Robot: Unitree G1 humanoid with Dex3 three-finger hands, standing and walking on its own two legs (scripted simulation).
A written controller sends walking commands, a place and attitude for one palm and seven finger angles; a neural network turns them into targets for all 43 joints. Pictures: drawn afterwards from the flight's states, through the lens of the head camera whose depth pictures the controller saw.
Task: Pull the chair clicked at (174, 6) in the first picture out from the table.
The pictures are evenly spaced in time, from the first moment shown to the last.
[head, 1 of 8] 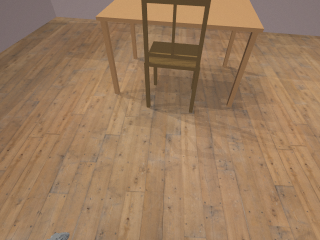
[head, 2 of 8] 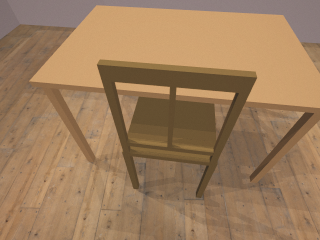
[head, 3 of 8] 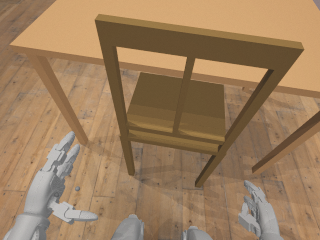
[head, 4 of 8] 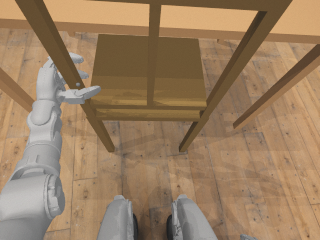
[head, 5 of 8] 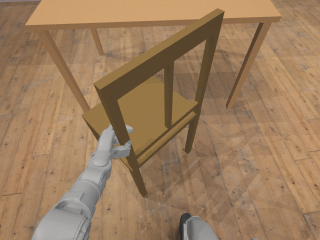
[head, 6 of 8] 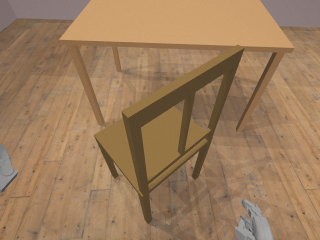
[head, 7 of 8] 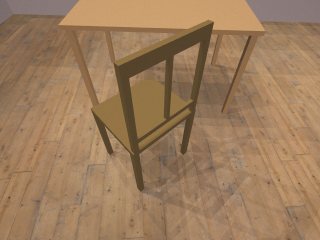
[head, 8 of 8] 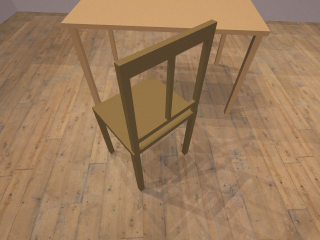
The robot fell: no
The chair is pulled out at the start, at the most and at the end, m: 0.00 0.46 0.46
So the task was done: yes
